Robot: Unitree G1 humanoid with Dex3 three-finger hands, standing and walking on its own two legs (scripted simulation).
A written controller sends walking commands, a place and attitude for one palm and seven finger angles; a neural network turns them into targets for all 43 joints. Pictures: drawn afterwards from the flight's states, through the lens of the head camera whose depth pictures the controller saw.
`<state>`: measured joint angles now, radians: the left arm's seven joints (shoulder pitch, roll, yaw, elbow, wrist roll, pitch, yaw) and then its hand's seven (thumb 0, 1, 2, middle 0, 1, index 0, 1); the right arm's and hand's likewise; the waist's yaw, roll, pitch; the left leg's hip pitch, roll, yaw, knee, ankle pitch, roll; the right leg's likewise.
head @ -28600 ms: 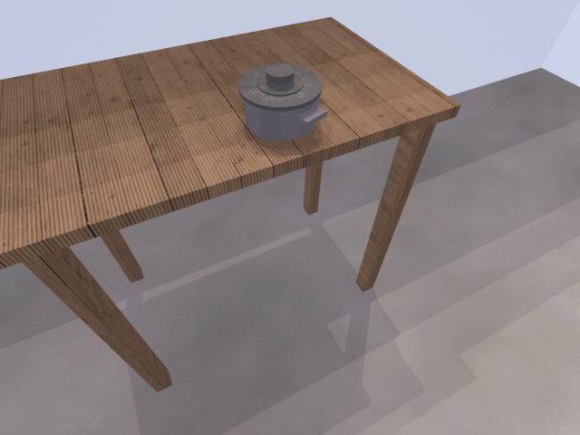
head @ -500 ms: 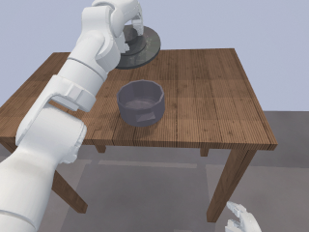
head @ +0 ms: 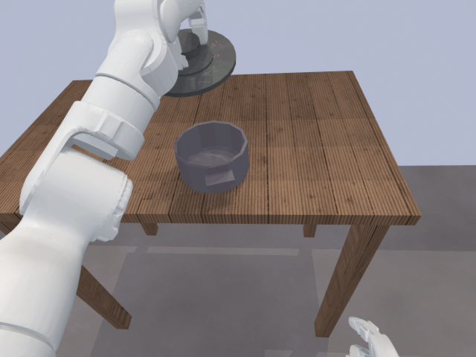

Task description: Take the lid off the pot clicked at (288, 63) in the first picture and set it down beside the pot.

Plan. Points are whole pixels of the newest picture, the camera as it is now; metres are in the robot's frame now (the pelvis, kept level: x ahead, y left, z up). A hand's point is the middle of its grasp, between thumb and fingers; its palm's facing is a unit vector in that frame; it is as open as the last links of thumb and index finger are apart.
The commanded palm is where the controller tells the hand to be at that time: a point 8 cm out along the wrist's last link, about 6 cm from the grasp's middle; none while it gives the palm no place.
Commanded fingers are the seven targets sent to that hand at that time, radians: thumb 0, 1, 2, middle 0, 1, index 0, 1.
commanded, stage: move the lid sideways beside the pot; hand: left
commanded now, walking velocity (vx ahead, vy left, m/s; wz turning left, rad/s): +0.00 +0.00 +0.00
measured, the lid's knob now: (183, 46) +0.49 +0.08 +0.31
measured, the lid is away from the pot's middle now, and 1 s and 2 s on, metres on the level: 0.02 0.15 0.25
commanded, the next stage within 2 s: lower the lid onto the table in 1.88 s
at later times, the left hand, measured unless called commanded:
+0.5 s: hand (130, 54) +0.45 +0.15 +0.32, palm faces -0.05 -0.02 -1.00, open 8.4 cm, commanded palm +0.42 +0.15 +0.37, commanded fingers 0.00 0.45 1.24 -0.92 -0.88 -0.86 -0.86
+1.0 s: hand (92, 61) +0.45 +0.21 +0.31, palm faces -0.09 -0.03 -1.00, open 8.4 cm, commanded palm +0.43 +0.21 +0.37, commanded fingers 0.00 0.45 1.24 -0.92 -0.88 -0.86 -0.86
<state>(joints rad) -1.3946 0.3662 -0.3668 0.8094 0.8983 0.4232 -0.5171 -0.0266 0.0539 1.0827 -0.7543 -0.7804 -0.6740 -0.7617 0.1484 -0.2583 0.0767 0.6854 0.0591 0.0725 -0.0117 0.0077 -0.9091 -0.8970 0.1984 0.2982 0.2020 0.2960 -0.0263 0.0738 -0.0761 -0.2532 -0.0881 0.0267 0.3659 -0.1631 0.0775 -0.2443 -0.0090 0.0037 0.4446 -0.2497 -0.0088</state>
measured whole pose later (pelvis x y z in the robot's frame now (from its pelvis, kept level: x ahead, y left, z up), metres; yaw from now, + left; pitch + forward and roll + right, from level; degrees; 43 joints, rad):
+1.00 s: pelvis +0.00 +0.00 +0.00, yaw +1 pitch +4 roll +0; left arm -1.30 0.62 -0.30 0.74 0.94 0.35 -0.60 -0.03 0.06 1.08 -0.75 -0.78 -0.67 -0.76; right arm 0.18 -0.28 0.06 0.66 0.08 0.10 -0.02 0.01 -0.91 -0.90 0.20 0.30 0.20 0.30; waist -0.04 0.05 -0.05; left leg -0.31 -0.09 0.00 0.43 -0.19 0.08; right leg -0.27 -0.01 -0.02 0.45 -0.26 -0.01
